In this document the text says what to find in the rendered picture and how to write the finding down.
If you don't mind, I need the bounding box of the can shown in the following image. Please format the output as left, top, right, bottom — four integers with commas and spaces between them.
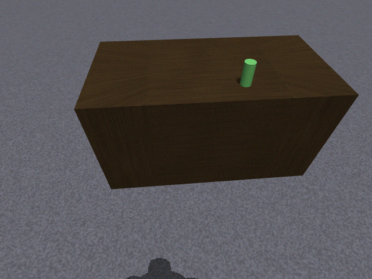
240, 59, 257, 87

